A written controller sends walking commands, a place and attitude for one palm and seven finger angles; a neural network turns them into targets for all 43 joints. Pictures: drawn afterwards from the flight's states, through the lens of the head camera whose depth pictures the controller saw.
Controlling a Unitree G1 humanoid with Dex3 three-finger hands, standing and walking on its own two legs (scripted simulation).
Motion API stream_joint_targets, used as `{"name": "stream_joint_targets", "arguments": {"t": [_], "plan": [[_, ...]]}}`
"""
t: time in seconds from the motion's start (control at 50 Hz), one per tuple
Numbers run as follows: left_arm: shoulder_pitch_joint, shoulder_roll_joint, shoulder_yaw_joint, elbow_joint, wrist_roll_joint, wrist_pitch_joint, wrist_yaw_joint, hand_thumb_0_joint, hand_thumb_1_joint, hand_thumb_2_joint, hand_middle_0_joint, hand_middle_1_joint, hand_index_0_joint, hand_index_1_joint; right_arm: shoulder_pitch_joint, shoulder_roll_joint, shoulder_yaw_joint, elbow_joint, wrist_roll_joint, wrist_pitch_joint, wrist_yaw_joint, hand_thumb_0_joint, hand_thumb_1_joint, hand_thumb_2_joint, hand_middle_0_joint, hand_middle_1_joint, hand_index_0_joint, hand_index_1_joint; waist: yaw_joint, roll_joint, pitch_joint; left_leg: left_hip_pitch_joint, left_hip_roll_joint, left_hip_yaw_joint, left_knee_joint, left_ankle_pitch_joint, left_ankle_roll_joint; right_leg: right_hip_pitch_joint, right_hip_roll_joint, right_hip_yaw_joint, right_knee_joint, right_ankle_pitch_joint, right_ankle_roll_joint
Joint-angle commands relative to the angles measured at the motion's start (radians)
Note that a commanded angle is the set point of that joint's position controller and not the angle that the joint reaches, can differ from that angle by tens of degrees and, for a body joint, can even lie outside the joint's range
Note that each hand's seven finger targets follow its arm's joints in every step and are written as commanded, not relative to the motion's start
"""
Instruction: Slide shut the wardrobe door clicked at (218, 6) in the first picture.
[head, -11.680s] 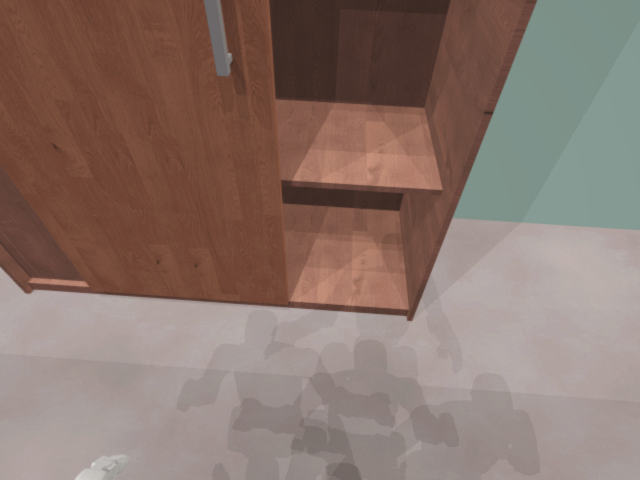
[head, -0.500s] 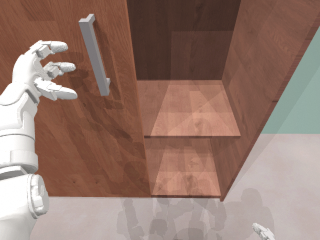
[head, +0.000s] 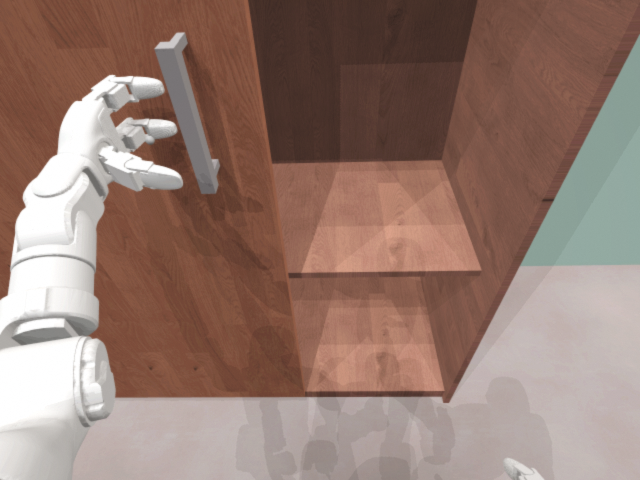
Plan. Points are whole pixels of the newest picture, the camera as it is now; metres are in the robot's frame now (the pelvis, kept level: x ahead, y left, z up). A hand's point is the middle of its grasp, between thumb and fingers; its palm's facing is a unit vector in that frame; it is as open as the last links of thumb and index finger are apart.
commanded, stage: feel for the door with the fingertips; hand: left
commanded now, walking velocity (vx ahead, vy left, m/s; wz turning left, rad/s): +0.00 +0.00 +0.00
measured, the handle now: (195, 119) +0.49 +0.17 +0.24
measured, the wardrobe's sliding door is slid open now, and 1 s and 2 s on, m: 0.44 0.43 0.43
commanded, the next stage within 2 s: slide the fingers in behind the handle in 0.16 s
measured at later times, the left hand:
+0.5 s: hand (164, 142) +0.41 +0.18 +0.25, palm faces +0.06 -1.00 -0.03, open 14.1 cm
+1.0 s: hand (167, 152) +0.41 +0.18 +0.24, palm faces +0.07 -1.00 -0.03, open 14.1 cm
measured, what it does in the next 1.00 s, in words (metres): stands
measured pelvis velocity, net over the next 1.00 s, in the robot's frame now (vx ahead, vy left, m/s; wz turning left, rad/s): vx -0.01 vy -0.01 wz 0.01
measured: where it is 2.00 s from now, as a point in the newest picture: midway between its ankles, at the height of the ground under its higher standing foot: outside the picture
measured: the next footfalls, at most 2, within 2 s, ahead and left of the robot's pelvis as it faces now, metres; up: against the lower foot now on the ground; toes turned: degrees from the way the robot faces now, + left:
none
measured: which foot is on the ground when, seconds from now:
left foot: down 0.00-1.00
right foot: down 0.00-1.00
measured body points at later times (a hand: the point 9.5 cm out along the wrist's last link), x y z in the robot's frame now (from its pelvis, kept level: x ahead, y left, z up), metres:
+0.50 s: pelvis -0.01 -0.01 +0.00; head -0.02 -0.04 +0.45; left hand +0.40 +0.24 +0.26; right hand +0.14 -0.26 -0.10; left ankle +0.00 +0.10 -0.74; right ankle -0.04 -0.10 -0.74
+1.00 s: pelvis -0.01 -0.01 +0.00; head -0.02 -0.03 +0.45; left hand +0.40 +0.23 +0.24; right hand +0.14 -0.25 -0.11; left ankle +0.00 +0.10 -0.74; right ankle -0.04 -0.10 -0.74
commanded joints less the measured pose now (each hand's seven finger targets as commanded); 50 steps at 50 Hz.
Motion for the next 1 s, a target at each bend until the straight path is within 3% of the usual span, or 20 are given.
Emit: {"name": "stream_joint_targets", "arguments": {"t": [0.0, 0.02, 0.06, 0.1, 0.16, 0.26, 0.34, 0.38, 0.5, 0.52, 0.58, 0.64, 0.66, 0.72, 0.74, 0.8, 0.9, 0.92, 0.96, 0.98], "plan": [[-0.444, 0.234, 0.063, -0.254, -0.027, -0.049, 0.023, 0.0, -0.5, 0.3, -0.3, -1.2, -0.3, -1.2, -0.097, -0.136, -0.054, -0.141, -0.004, -0.051, -0.008, 0.0, -0.9, -0.9, 0.2, 0.3, 0.2, 0.3, 0.016, -0.055, -0.269, 0.206, 0.024, -0.088, -0.015, 0.294, 0.024, -0.012, -0.012, 0.04, -0.034, 0.358, -0.009], [-0.466, 0.193, 0.03, -0.295, -0.025, -0.051, 0.029, 0.0, -0.5, 0.3, -0.3, -1.2, -0.3, -1.2, -0.106, -0.131, -0.053, -0.146, -0.004, -0.052, -0.007, 0.0, -0.9, -0.9, 0.2, 0.3, 0.2, 0.3, 0.007, -0.022, -0.274, 0.223, 0.025, -0.086, -0.018, 0.3, 0.023, -0.02, -0.013, 0.042, -0.03, 0.36, -0.008], [-0.467, 0.179, 0.031, -0.327, -0.021, -0.049, 0.049, 0.0, -0.5, 0.3, -0.3, -1.2, -0.3, -1.2, -0.108, -0.125, -0.054, -0.145, -0.006, -0.055, -0.002, 0.0, -0.9, -0.9, 0.2, 0.3, 0.2, 0.3, 0.012, -0.009, -0.283, 0.238, 0.024, -0.087, -0.017, 0.303, 0.021, -0.023, -0.012, 0.044, -0.032, 0.355, -0.008], [-0.415, 0.228, 0.077, -0.351, -0.016, -0.043, 0.072, 0.0, -0.5, 0.3, -0.3, -1.2, -0.3, -1.2, -0.115, -0.129, -0.055, -0.146, -0.012, -0.049, 0.001, 0.0, -0.9, -0.9, 0.2, 0.3, 0.2, 0.3, 0.034, -0.033, -0.303, 0.226, 0.024, -0.083, -0.015, 0.326, 0.021, 0.011, -0.012, 0.045, -0.029, 0.379, -0.009], [-0.433, 0.17, 0.045, -0.401, -0.015, -0.034, 0.09, 0.0, -0.5, 0.3, -0.3, -1.2, -0.3, -1.2, -0.134, -0.115, -0.053, -0.148, -0.01, -0.045, 0.0, 0.0, -0.9, -0.9, 0.2, 0.3, 0.2, 0.3, 0.023, -0.031, -0.291, 0.234, 0.023, -0.078, -0.02, 0.324, 0.021, 0.014, -0.011, 0.045, -0.027, 0.392, -0.005], [-0.506, 0.177, 0.022, -0.374, 0.001, -0.019, 0.099, 0.0, -0.5, 0.3, -0.3, -1.2, -0.3, -1.2, -0.139, -0.116, -0.05, -0.135, -0.008, -0.033, -0.011, 0.0, -0.9, -0.9, 0.2, 0.3, 0.2, 0.3, 0.003, -0.036, -0.254, 0.22, 0.019, -0.07, -0.025, 0.27, 0.028, -0.001, -0.013, 0.053, -0.042, 0.363, -0.003], [-0.484, 0.195, 0.034, -0.336, -0.004, -0.011, 0.087, 0.0, -0.5, 0.3, -0.3, -1.2, -0.3, -1.2, -0.146, -0.114, -0.042, -0.135, -0.006, -0.027, -0.017, 0.0, -0.9, -0.9, 0.2, 0.3, 0.2, 0.3, 0.01, -0.022, -0.258, 0.213, 0.014, -0.067, -0.027, 0.256, 0.027, 0.015, -0.017, 0.061, -0.046, 0.365, -0.005], [-0.491, 0.156, 0.006, -0.34, -0.01, -0.013, 0.078, 0.0, -0.5, 0.3, -0.3, -1.2, -0.3, -1.2, -0.152, -0.108, -0.042, -0.14, -0.005, -0.029, -0.017, 0.0, -0.9, -0.9, 0.2, 0.3, 0.2, 0.3, 0.004, -0.043, -0.264, 0.221, 0.012, -0.066, -0.027, 0.261, 0.029, 0.017, -0.018, 0.058, -0.045, 0.379, -0.003], [-0.406, 0.216, 0.058, -0.277, -0.021, -0.004, 0.062, 0.0, -0.5, 0.3, -0.3, -1.2, -0.3, -1.2, -0.155, -0.116, -0.041, -0.142, -0.001, -0.022, -0.015, 0.0, -0.9, -0.9, 0.2, 0.3, 0.2, 0.3, 0.025, -0.083, -0.24, 0.172, 0.006, -0.055, -0.025, 0.241, 0.031, 0.035, -0.023, 0.064, -0.051, 0.395, 0.002], [-0.421, 0.184, 0.032, -0.272, -0.022, -0.003, 0.058, 0.0, -0.5, 0.3, -0.3, -1.2, -0.3, -1.2, -0.159, -0.112, -0.039, -0.144, 0.0, -0.021, -0.016, 0.0, -0.9, -0.9, 0.2, 0.3, 0.2, 0.3, 0.013, -0.08, -0.225, 0.164, 0.005, -0.053, -0.028, 0.224, 0.033, 0.026, -0.024, 0.066, -0.051, 0.385, 0.005], [-0.481, 0.179, 0.009, -0.3, -0.018, -0.015, 0.057, 0.0, -0.5, 0.3, -0.3, -1.2, -0.3, -1.2, -0.162, -0.109, -0.04, -0.145, 0.004, -0.027, -0.019, 0.0, -0.9, -0.9, 0.2, 0.3, 0.2, 0.3, 0.001, -0.048, -0.21, 0.176, 0.008, -0.057, -0.027, 0.201, 0.034, 0.0, -0.024, 0.069, -0.06, 0.345, 0.004], [-0.521, 0.191, 0.014, -0.348, -0.018, -0.035, 0.062, 0.0, -0.5, 0.3, -0.3, -1.2, -0.3, -1.2, -0.16, -0.109, -0.04, -0.145, 0.0, -0.036, -0.018, 0.0, -0.9, -0.9, 0.2, 0.3, 0.2, 0.3, 0.001, -0.002, -0.259, 0.209, 0.006, -0.065, -0.023, 0.221, 0.031, 0.013, -0.022, 0.07, -0.057, 0.35, -0.002], [-0.526, 0.165, -0.006, -0.367, -0.021, -0.04, 0.061, 0.0, -0.5, 0.3, -0.3, -1.2, -0.3, -1.2, -0.162, -0.106, -0.04, -0.15, 0.001, -0.039, -0.017, 0.0, -0.9, -0.9, 0.2, 0.3, 0.2, 0.3, 0.001, 0.007, -0.275, 0.222, 0.005, -0.067, -0.022, 0.231, 0.03, 0.014, -0.02, 0.067, -0.053, 0.356, -0.003], [-0.527, 0.128, -0.017, -0.388, -0.033, -0.049, 0.069, 0.0, -0.5, 0.3, -0.3, -1.2, -0.3, -1.2, -0.162, -0.105, -0.043, -0.143, -0.002, -0.051, -0.016, 0.0, -0.9, -0.9, 0.2, 0.3, 0.2, 0.3, -0.002, -0.018, -0.3, 0.248, 0.008, -0.073, -0.019, 0.253, 0.03, 0.015, -0.015, 0.061, -0.051, 0.366, -0.002], [-0.501, 0.149, 0.009, -0.37, -0.033, -0.044, 0.074, 0.0, -0.5, 0.3, -0.3, -1.2, -0.3, -1.2, -0.158, -0.108, -0.044, -0.139, -0.003, -0.052, -0.016, 0.0, -0.9, -0.9, 0.2, 0.3, 0.2, 0.3, 0.006, -0.034, -0.301, 0.244, 0.009, -0.075, -0.021, 0.253, 0.03, 0.018, -0.014, 0.06, -0.05, 0.364, -0.002], [-0.516, 0.109, -0.032, -0.374, -0.035, -0.043, 0.076, 0.0, -0.5, 0.3, -0.3, -1.2, -0.3, -1.2, -0.163, -0.108, -0.043, -0.133, -0.003, -0.057, -0.012, 0.0, -0.9, -0.9, 0.2, 0.3, 0.2, 0.3, 0.004, -0.049, -0.276, 0.229, 0.006, -0.069, -0.02, 0.255, 0.032, 0.014, -0.015, 0.06, -0.053, 0.375, 0.0], [-0.528, 0.108, -0.033, -0.388, -0.018, -0.044, 0.092, 0.0, -0.5, 0.3, -0.3, -1.2, -0.3, -1.2, -0.16, -0.105, -0.042, -0.126, -0.005, -0.061, -0.009, 0.0, -0.9, -0.9, 0.2, 0.3, 0.2, 0.3, 0.004, -0.008, -0.266, 0.245, 0.009, -0.081, -0.023, 0.249, 0.026, -0.006, -0.012, 0.054, -0.054, 0.34, -0.007], [-0.537, 0.07, -0.06, -0.397, -0.022, -0.044, 0.091, 0.0, -0.5, 0.3, -0.3, -1.2, -0.3, -1.2, -0.168, -0.101, -0.041, -0.128, -0.004, -0.064, -0.01, 0.0, -0.9, -0.9, 0.2, 0.3, 0.2, 0.3, -0.004, 0.009, -0.263, 0.255, 0.009, -0.08, -0.022, 0.255, 0.026, -0.015, -0.013, 0.055, -0.051, 0.345, -0.006], [-0.518, 0.093, -0.035, -0.372, -0.025, -0.035, 0.094, 0.0, -0.5, 0.3, -0.3, -1.2, -0.3, -1.2, -0.164, -0.104, -0.04, -0.125, -0.004, -0.063, -0.011, 0.0, -0.9, -0.9, 0.2, 0.3, 0.2, 0.3, 0.002, -0.022, -0.263, 0.247, 0.011, -0.083, -0.024, 0.249, 0.026, -0.012, -0.011, 0.054, -0.052, 0.34, -0.005], [-0.54, 0.065, -0.059, -0.378, -0.028, -0.033, 0.093, 0.0, -0.5, 0.3, -0.3, -1.2, -0.3, -1.2, -0.169, -0.102, -0.04, -0.124, -0.003, -0.063, -0.013, 0.0, -0.9, -0.9, 0.2, 0.3, 0.2, 0.3, -0.006, -0.031, -0.254, 0.248, 0.01, -0.083, -0.026, 0.241, 0.026, -0.021, -0.01, 0.053, -0.053, 0.333, -0.004]]}}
